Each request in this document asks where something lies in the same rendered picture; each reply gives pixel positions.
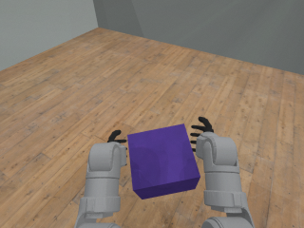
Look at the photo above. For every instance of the robot left forearm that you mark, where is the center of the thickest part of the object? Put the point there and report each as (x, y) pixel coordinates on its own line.
(101, 196)

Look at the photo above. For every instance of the carton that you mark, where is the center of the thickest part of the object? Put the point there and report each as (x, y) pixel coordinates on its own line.
(162, 162)

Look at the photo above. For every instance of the robot right forearm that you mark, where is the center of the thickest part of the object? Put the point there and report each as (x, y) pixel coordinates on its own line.
(223, 191)

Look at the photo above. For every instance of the left robot hand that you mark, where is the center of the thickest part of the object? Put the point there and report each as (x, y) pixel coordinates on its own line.
(113, 135)

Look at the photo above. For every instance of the right robot upper arm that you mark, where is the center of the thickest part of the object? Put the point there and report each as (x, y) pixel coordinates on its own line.
(226, 222)

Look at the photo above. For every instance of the right robot hand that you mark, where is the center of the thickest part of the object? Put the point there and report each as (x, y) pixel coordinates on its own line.
(206, 128)

